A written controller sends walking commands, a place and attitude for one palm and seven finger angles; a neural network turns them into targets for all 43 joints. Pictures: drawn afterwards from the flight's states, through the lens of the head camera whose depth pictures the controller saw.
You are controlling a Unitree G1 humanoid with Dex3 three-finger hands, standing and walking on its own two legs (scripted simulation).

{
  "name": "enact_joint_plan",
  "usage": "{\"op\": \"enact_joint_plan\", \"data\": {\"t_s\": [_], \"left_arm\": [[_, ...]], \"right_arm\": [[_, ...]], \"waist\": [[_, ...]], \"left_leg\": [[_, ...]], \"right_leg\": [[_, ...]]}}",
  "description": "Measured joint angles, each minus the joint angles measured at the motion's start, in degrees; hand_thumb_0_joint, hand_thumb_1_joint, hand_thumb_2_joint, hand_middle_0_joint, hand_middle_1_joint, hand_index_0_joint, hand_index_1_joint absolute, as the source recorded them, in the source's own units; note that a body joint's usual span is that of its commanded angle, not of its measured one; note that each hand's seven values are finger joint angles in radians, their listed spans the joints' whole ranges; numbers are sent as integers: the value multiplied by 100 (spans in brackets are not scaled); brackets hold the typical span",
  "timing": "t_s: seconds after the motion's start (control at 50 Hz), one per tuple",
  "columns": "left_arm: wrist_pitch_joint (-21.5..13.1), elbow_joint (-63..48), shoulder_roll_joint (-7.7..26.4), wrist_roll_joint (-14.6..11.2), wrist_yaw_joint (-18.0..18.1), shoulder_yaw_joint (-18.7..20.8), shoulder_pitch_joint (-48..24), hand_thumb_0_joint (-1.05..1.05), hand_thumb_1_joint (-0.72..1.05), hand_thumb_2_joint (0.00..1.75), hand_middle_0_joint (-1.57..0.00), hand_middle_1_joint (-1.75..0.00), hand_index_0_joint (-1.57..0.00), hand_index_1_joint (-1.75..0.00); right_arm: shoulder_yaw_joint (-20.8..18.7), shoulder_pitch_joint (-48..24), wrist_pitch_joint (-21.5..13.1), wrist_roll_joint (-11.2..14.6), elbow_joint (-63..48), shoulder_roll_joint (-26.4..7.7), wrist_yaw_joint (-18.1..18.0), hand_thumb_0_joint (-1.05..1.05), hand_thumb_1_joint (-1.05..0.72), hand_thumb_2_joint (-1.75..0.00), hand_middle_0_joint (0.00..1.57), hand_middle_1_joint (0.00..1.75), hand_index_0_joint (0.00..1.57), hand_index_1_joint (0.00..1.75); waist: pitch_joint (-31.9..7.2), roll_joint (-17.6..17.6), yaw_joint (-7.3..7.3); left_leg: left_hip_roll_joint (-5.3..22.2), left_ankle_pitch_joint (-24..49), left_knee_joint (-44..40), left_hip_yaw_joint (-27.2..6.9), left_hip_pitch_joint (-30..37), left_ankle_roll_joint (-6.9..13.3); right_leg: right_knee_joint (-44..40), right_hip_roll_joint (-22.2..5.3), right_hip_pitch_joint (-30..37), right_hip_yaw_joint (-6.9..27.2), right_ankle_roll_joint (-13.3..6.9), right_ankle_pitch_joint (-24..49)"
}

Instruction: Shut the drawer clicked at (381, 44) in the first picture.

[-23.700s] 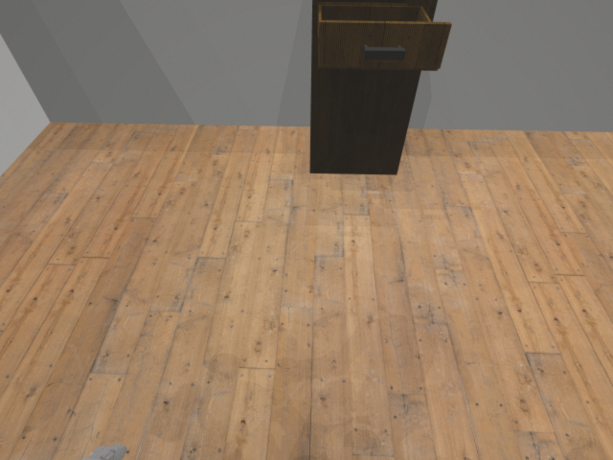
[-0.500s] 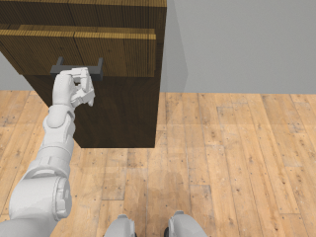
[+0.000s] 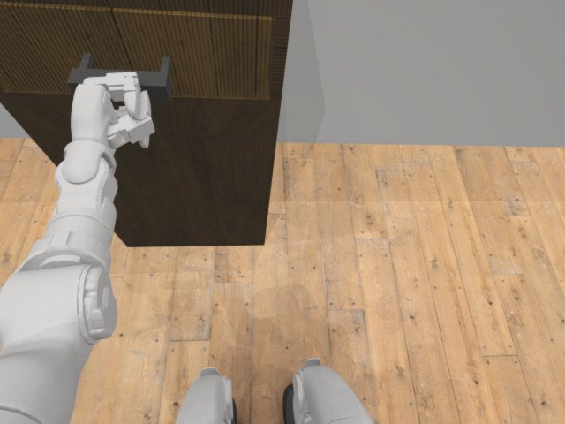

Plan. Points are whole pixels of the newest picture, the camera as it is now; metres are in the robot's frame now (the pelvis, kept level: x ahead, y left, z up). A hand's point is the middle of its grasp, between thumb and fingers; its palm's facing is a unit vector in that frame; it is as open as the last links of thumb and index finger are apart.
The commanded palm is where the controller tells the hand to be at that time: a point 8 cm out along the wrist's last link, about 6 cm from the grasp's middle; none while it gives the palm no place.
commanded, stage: pull the fist back off the drawer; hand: left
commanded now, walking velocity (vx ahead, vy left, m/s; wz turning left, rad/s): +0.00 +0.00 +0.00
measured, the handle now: (124, 73) +0.60 +0.18 +0.08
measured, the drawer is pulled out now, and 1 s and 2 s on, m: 0.00 0.00 0.00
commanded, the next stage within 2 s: draw the hand back to the body in 0.80 s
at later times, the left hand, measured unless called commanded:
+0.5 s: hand (142, 118) +0.52 +0.15 +0.07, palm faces -0.06 -1.00 -0.05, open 2.8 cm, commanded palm +0.50 +0.19 +0.08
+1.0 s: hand (139, 129) +0.49 +0.14 +0.09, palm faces -0.04 -1.00 -0.03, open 3.3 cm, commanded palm +0.44 +0.20 +0.10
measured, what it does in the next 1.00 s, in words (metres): stands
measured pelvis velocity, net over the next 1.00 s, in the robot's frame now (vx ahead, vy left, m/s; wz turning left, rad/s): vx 0.04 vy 0.01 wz -0.04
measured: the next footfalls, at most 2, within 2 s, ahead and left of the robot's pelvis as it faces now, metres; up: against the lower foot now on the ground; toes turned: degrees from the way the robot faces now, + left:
none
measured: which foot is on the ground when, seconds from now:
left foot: down 0.00-1.00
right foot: down 0.00-1.00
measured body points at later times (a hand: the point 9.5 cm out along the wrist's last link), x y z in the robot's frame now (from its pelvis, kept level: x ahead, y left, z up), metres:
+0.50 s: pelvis -0.01 +0.01 +0.00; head +0.13 +0.04 +0.42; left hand +0.52 +0.20 +0.08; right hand -0.02 -0.25 -0.11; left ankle +0.03 +0.10 -0.66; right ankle +0.03 -0.10 -0.65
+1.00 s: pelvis +0.04 +0.01 +0.02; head +0.14 +0.01 +0.46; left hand +0.49 +0.20 +0.09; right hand +0.08 -0.25 -0.09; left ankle +0.03 +0.10 -0.65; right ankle +0.03 -0.10 -0.65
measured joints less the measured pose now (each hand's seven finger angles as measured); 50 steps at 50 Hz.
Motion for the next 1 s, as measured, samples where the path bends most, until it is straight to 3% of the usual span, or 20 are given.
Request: {"op": "enact_joint_plan", "data": {"t_s": [0.24, 0.44, 0.7, 0.92, 1.0], "left_arm": [[122, 266, 192, -6, 82, -240, -399, -3, 62, 97, -140, -160, -140, -160], [150, 198, 158, 68, 88, -178, -399, -5, 63, 94, -140, -160, -140, -160], [153, -784, -341, -123, 224, -22, 650, -3, 78, 90, -140, -160, -140, -160], [109, -1651, -692, -287, 262, -185, 1634, 1, 89, 90, -140, -160, -140, -160], [229, -2473, -808, -438, 149, -253, 2246, 1, 90, 90, -140, -160, -140, -160]], "right_arm": [[71, -16, -227, -16, 20, -75, -59, 1, -91, -90, 20, 30, 20, 30], [63, 54, -166, -44, -71, -79, 29, 1, -91, -90, 20, 30, 20, 30], [-30, 74, 172, 28, -285, 38, 168, 1, -91, -90, 20, 30, 20, 30], [-141, -117, 317, 132, -396, 109, 179, 1, -91, -90, 20, 30, 20, 30], [-210, -207, 353, 203, -460, 108, 179, 1, -91, -90, 20, 30, 20, 30]], "waist": [[13, -16, -130], [2, -35, -136], [-71, -17, 36], [-126, -27, 274], [-122, -7, 383]], "left_leg": [[-42, 112, 66, -61, -253, 37], [-51, 101, 116, -6, -313, 88], [13, -26, -183, 221, 264, 126], [15, -157, -483, 282, 869, 87], [32, -167, -664, 315, 1155, 65]], "right_leg": [[4, -40, -192, -64, 32, 118], [45, -51, -260, -10, 80, 127], [-203, 20, 201, 234, 129, 68], [-423, 38, 744, 312, 111, -84], [-581, 62, 1001, 353, 100, -90]]}}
